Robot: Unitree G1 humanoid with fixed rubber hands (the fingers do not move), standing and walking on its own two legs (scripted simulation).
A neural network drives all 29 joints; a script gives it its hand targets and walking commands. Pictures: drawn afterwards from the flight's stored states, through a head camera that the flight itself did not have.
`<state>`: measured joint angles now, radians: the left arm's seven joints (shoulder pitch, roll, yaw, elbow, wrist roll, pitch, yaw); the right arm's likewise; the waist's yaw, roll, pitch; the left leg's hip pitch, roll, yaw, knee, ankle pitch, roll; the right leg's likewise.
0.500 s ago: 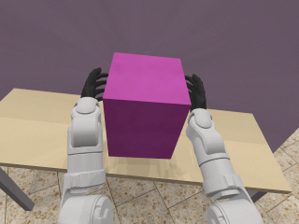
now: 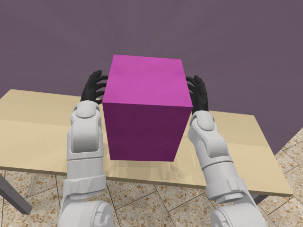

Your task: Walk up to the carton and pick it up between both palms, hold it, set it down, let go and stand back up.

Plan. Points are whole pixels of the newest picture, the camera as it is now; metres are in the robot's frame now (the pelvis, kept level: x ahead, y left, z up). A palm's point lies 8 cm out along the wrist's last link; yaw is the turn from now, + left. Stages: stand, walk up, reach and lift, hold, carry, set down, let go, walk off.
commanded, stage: hold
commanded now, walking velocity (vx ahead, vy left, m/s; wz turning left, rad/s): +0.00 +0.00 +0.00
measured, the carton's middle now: (145, 110) +0.38 +0.01 +0.14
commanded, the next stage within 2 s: none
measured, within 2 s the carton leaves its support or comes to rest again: neither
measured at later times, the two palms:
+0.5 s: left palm (88, 100) +0.36 +0.14 +0.19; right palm (197, 106) +0.35 -0.12 +0.18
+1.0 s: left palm (88, 101) +0.36 +0.14 +0.18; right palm (196, 107) +0.35 -0.12 +0.18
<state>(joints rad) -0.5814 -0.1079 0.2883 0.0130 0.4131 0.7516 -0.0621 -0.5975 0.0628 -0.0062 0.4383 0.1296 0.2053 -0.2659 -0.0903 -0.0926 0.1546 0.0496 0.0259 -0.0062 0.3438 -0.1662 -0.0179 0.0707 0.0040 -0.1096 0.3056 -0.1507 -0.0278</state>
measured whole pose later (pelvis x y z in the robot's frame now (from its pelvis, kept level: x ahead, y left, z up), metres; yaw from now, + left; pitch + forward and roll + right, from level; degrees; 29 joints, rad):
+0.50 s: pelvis +0.00 +0.00 +0.00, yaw +0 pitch -13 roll +0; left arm -0.60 -0.10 0.29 0.03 0.39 0.74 -0.06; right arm -0.60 0.07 -0.02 0.42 0.12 0.22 -0.27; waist -0.08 -0.08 0.15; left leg 0.04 0.02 0.00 0.34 -0.17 -0.01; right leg 0.06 0.00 -0.10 0.31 -0.15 -0.02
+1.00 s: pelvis +0.00 +0.00 +0.00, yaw -1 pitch -13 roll +0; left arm -0.59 -0.11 0.29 0.01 0.42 0.77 -0.06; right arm -0.60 0.06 0.00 0.43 0.14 0.22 -0.28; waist -0.08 -0.10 0.16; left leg 0.06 0.02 0.01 0.35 -0.18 -0.01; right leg 0.07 0.00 -0.10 0.31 -0.16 -0.02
